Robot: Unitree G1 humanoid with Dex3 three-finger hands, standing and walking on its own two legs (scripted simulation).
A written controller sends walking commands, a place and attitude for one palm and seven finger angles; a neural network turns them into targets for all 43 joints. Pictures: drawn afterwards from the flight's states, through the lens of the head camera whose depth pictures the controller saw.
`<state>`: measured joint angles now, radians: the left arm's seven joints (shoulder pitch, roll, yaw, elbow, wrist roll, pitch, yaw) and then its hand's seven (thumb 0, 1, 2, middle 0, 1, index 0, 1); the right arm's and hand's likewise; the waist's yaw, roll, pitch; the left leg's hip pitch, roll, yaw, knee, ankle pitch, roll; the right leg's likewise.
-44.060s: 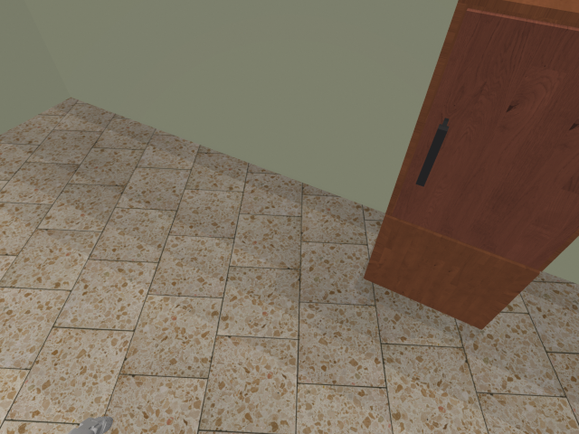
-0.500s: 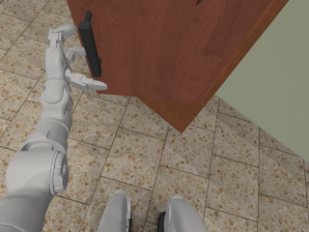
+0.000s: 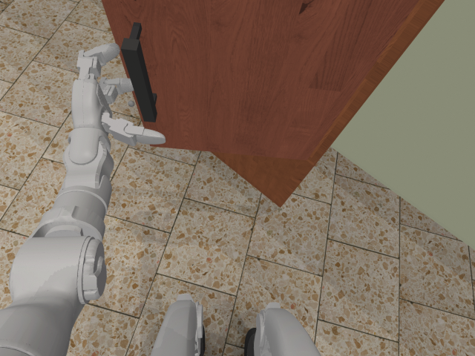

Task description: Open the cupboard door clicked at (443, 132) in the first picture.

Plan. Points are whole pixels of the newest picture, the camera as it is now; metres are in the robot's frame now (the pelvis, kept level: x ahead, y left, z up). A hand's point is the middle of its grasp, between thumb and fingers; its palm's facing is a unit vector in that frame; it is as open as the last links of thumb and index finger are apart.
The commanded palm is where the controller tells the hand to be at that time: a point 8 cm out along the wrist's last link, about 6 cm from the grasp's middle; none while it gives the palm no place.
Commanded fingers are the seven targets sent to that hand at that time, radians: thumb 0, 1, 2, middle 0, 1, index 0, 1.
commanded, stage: move the hooked fingers beside the handle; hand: left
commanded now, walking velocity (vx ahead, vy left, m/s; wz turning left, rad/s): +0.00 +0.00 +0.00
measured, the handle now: (144, 77) +0.56 +0.16 +0.04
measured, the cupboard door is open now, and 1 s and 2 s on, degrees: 37 37 37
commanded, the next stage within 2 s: none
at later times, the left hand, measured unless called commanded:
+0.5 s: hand (145, 102) +0.51 +0.15 +0.04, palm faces +0.00 -1.00 -0.01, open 14.3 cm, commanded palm +0.49 +0.20 +0.05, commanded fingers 0.00 -0.50 0.30 -0.30 -1.20 -0.30 -1.20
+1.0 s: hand (122, 106) +0.50 +0.19 +0.05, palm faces +0.00 -1.00 -0.01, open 14.0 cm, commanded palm +0.48 +0.23 +0.05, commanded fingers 0.00 -0.50 0.30 -0.30 -1.20 -0.30 -1.20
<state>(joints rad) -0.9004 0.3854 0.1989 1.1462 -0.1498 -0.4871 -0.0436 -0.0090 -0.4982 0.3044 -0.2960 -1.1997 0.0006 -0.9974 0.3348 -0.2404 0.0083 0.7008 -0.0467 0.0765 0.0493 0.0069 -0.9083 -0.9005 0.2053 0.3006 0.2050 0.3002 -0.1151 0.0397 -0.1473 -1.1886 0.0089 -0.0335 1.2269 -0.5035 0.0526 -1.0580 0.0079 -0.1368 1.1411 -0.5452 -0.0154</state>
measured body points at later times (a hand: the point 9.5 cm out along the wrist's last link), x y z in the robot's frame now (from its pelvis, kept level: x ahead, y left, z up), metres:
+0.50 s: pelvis +0.00 -0.01 +0.00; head +0.15 +0.02 +0.42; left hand +0.50 +0.21 +0.04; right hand +0.02 -0.27 -0.12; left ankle +0.03 +0.08 -0.63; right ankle -0.01 -0.12 -0.63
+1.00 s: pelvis -0.01 -0.01 +0.00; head +0.14 +0.01 +0.42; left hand +0.49 +0.24 +0.05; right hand +0.00 -0.29 -0.11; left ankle +0.03 +0.08 -0.63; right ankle -0.01 -0.12 -0.63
